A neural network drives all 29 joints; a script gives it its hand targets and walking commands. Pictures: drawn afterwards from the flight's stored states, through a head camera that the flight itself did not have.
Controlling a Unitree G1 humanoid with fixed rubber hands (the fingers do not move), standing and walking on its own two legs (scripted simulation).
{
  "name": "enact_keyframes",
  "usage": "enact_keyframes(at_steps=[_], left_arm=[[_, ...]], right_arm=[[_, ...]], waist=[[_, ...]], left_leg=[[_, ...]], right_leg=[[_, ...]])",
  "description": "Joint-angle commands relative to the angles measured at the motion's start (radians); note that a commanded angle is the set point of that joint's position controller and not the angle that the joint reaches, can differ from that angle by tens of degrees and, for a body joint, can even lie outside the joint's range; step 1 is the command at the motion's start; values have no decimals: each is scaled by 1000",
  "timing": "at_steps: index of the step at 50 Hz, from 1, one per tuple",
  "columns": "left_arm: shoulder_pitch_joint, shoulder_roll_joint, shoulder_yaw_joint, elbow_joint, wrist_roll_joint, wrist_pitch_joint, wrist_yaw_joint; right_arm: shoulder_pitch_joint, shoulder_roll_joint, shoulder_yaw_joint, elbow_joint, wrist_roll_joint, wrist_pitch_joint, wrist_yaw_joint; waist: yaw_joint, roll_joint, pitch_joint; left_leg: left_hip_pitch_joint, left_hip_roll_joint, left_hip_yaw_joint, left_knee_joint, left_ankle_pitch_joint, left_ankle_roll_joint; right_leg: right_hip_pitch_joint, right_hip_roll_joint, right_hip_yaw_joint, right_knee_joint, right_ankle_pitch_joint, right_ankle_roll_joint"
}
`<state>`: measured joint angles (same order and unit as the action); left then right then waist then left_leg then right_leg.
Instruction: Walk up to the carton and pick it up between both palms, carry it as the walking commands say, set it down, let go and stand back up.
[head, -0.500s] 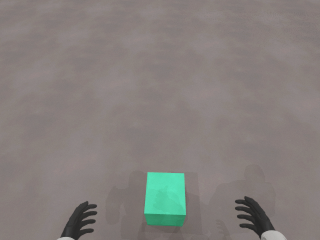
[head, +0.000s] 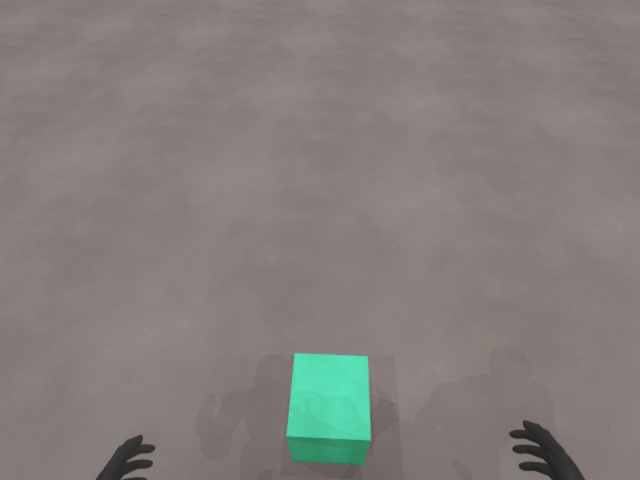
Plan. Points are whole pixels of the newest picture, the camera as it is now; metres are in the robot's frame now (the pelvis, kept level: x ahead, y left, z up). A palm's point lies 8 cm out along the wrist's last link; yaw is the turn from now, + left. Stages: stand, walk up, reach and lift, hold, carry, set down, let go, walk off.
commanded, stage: stand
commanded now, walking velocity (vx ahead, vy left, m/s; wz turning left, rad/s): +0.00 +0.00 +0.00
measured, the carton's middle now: (329, 410) +0.42 +0.00 -0.65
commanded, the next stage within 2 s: none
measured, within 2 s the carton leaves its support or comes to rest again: neither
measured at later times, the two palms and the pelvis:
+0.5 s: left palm out of the picture +0.11 +0.29 -0.09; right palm out of the picture +0.12 -0.29 -0.09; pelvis +0.01 +0.00 +0.00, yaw +0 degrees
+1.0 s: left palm out of the picture +0.08 +0.31 -0.09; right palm out of the picture +0.09 -0.30 -0.09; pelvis -0.01 +0.00 +0.01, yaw +0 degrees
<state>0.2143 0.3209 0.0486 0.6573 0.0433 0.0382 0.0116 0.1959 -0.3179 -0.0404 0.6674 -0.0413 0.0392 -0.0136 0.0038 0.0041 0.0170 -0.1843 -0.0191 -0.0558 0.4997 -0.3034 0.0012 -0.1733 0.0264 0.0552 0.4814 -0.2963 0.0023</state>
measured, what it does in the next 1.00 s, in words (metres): stands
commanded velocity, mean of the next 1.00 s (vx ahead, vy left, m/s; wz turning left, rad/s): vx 0.00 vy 0.00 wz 0.00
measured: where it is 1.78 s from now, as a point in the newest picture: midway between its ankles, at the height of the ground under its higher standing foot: outside the picture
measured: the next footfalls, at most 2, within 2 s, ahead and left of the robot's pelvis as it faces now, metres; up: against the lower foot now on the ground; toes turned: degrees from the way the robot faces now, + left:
none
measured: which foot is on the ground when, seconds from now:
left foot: down 0.00-1.00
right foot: down 0.00-1.00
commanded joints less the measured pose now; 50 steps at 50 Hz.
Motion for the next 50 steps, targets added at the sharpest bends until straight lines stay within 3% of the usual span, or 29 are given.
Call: enact_keyframes(at_steps=[1, 19, 50], left_arm=[[-42, 127, 22, -37, -1, -29, 9], [-52, 176, 4, 114, -10, -41, 18], [-83, 213, -9, 265, -19, -50, 8]], right_arm=[[-47, -133, -28, -32, 0, -33, -9], [-58, -185, -9, 118, 11, -48, -16], [-82, -225, 5, 259, 19, -59, -10]], waist=[[-2, 3, -72], [-1, 0, -57], [5, -2, -11]], left_leg=[[40, 71, -45, -64, 275, -6], [70, 90, -62, -94, 376, 1], [63, 108, -82, -183, 246, 12]], right_leg=[[-10, -74, 40, -68, 241, 2], [53, -98, 45, -89, 335, -3], [58, -120, 68, -174, 213, -14]])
